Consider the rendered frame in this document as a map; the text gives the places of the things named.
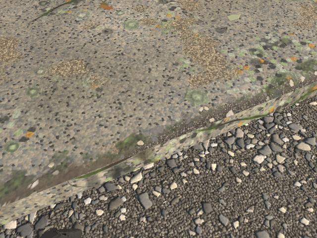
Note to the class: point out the robot left hand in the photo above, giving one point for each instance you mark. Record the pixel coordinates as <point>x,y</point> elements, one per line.
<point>63,233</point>

